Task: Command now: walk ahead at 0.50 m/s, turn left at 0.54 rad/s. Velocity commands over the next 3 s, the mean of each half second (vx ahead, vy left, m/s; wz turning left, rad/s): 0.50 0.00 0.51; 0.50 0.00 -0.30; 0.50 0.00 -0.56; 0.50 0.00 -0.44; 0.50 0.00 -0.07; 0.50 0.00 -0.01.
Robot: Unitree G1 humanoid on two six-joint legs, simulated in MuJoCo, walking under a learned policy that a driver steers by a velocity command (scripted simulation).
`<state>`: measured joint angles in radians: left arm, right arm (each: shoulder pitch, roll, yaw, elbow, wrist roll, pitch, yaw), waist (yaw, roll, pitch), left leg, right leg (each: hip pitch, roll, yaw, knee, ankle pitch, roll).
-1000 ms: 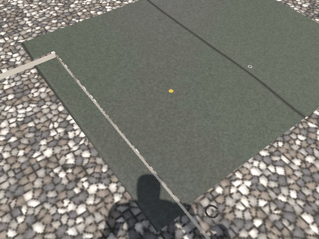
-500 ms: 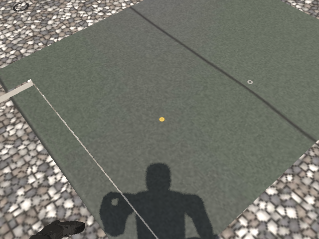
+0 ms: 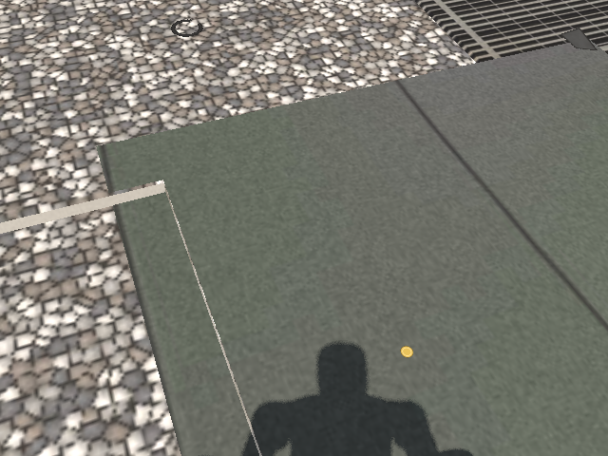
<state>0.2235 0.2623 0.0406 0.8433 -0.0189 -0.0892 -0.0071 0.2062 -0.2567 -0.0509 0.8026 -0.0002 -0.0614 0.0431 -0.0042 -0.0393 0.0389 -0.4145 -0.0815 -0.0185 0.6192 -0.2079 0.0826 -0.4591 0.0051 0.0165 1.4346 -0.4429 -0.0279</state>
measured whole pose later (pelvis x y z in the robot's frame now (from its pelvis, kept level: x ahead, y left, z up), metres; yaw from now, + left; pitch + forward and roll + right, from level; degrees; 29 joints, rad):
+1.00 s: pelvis +0.44 +0.05 +0.02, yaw +2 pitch +4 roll +0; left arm 0.14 0.21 0.04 0.66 -0.02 -0.03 -0.01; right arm 0.48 -0.19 -0.04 0.92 -0.02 -0.06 -0.01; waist -0.07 -0.03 -0.05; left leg -0.02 0.02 0.13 0.31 -0.35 0.01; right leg -0.92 -0.06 0.01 1.20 -0.16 -0.02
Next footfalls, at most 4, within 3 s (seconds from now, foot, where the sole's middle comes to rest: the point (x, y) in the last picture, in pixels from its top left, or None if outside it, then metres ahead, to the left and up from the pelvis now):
0.28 right None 0.31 -0.17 -0.71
0.68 left None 0.35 0.16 -0.76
1.12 right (325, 356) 0.68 -0.06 -0.71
1.62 left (271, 249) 0.98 0.08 -0.71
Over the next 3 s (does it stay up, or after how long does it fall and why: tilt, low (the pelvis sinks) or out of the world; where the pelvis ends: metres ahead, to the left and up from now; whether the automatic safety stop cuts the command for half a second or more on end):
stays up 1.46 -0.31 0.07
